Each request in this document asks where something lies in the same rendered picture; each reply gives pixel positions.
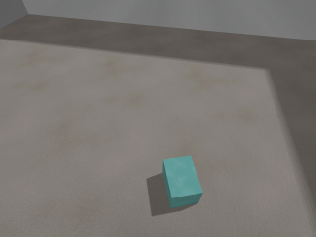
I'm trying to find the carton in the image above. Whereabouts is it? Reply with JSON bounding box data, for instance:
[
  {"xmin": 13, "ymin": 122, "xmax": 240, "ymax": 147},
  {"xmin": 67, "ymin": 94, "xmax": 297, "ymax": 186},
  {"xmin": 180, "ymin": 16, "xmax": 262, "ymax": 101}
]
[{"xmin": 162, "ymin": 155, "xmax": 203, "ymax": 209}]

